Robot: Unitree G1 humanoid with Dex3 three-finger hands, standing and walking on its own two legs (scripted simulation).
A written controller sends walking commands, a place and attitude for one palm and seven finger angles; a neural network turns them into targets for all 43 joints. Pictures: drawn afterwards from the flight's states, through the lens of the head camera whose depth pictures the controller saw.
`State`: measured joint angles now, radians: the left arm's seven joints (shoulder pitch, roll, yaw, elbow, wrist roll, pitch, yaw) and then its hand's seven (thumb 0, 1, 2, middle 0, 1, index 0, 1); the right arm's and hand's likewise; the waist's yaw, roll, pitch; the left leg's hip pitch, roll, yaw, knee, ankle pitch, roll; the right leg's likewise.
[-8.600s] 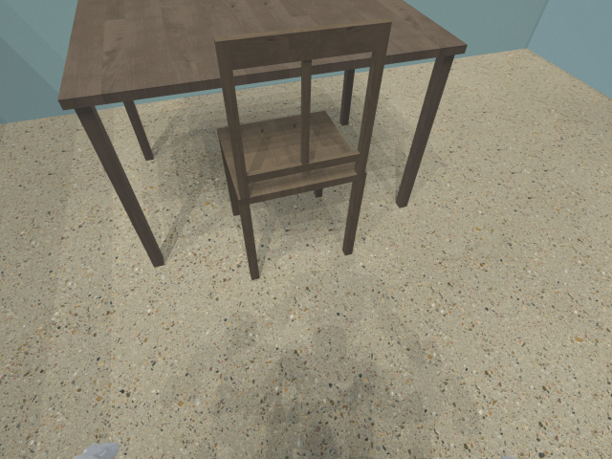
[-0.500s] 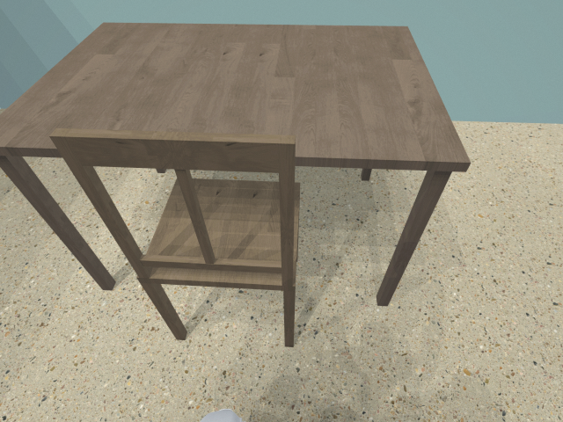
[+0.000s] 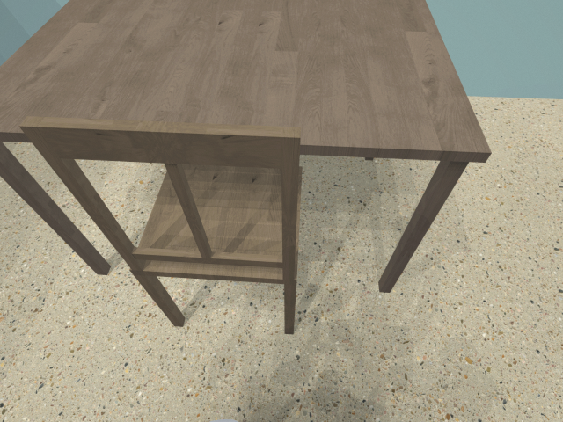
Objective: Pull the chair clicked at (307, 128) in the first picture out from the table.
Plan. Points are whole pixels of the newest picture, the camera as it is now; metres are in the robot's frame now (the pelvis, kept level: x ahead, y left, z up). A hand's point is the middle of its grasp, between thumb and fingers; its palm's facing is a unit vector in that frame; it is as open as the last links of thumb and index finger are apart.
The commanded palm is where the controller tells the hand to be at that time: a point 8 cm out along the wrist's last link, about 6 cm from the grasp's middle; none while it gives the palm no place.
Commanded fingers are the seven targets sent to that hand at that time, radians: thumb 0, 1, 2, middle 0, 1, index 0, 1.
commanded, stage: come to a stop and stand still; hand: left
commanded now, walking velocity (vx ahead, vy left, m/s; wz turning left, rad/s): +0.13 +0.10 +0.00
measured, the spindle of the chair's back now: (192, 215) +0.48 +0.22 -0.08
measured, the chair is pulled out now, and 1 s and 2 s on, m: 0.00 0.00 0.00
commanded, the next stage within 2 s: look again from close up in 0.98 s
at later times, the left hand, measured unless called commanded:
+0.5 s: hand out of the picture +0.01 +0.16 -0.17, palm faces +0.09 -0.97 -0.21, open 7.3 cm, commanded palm none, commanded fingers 0.00 0.90 0.90 -0.20 -0.30 -0.20 -0.30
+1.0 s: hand out of the picture -0.06 +0.16 -0.17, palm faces +0.07 -0.99 -0.16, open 7.4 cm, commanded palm none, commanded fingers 0.00 0.90 0.90 -0.20 -0.30 -0.20 -0.30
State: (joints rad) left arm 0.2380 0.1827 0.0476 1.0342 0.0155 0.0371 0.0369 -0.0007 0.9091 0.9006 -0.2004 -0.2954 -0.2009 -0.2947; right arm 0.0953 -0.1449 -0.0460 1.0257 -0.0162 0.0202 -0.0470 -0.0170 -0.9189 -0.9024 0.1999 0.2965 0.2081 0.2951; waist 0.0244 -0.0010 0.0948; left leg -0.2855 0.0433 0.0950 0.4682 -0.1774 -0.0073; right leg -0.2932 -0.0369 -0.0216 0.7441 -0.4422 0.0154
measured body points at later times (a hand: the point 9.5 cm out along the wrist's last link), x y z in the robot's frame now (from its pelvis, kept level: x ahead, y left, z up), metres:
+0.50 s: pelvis -0.02 -0.02 +0.00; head +0.00 -0.02 +0.45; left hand +0.00 +0.21 -0.15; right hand -0.01 -0.25 -0.16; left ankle -0.04 +0.12 -0.74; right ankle -0.02 -0.12 -0.74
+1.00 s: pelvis -0.02 +0.01 +0.01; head -0.02 +0.01 +0.46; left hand -0.06 +0.21 -0.16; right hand -0.03 -0.21 -0.15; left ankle -0.04 +0.12 -0.74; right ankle -0.02 -0.12 -0.74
